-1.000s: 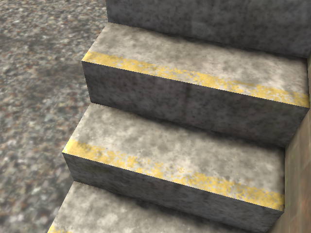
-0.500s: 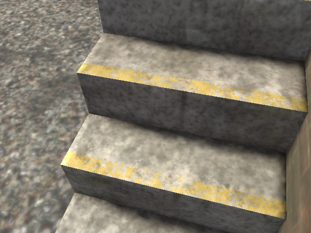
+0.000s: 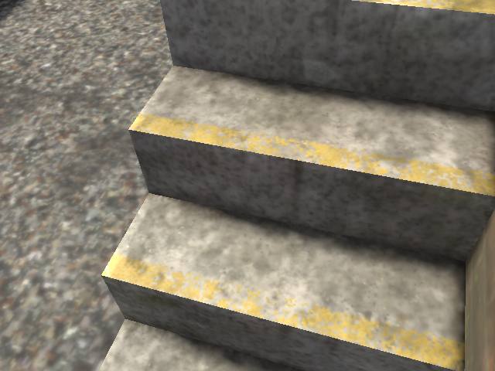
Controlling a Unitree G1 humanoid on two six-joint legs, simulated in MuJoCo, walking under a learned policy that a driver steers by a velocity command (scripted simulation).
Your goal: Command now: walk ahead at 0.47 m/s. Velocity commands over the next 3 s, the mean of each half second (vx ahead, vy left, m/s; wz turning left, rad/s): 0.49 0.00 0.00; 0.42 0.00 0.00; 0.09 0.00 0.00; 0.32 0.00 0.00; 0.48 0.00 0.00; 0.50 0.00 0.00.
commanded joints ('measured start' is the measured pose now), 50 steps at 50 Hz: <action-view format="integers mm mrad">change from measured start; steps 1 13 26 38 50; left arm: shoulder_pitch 43 5 -2 4 58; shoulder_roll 126 141 154 164 185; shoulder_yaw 19 18 13 11 26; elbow -29 -41 -55 -61 -32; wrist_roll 0 6 8 9 11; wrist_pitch -9 -21 -21 -21 -17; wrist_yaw -1 -1 -7 -8 -22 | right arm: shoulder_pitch -50 -66 -72 -76 3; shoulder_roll -97 -106 -116 -126 -149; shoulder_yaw -19 -8 1 4 -7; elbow -81 -94 -91 -84 -32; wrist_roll -3 -2 -3 -5 -3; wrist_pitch -16 -25 -31 -32 -24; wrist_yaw -6 -14 -7 -4 -1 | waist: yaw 1 -7 -6 -5 -4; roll -51 -48 -40 -39 -51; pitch -55 -32 -39 -44 -7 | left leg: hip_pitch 93 41 44 45 15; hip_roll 60 63 67 66 59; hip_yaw -52 -40 -42 -42 -30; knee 0 -40 -50 -51 -39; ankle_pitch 481 350 350 363 329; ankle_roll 17 8 6 7 14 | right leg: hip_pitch -40 -43 -40 -35 -51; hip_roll -12 -11 -11 -12 -16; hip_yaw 27 39 42 42 42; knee -23 -54 -55 -52 -34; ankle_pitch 286 150 142 152 156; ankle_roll -25 -8 -4 2 10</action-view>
